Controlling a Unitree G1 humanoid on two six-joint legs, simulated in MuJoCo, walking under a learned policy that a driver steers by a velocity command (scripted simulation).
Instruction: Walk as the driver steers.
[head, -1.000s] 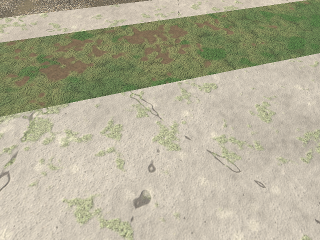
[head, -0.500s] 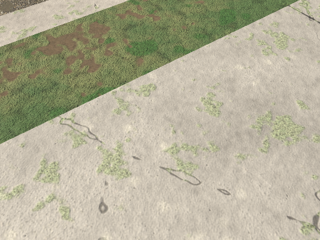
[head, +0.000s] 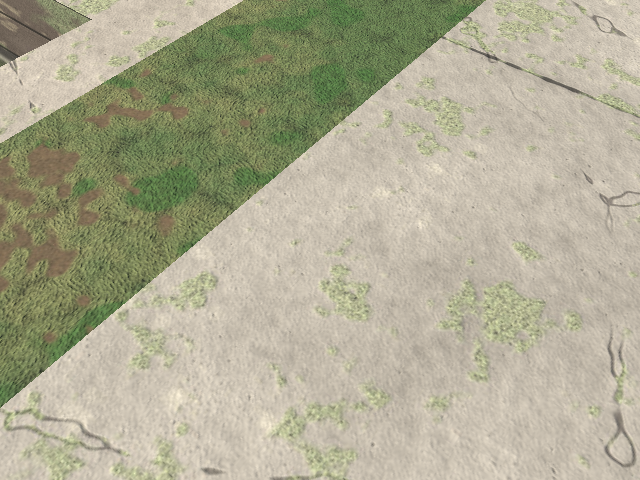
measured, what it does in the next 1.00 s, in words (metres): walks ahead, turning right: right foot, then left foot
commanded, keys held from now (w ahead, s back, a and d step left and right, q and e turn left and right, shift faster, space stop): w+e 0.60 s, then w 0.40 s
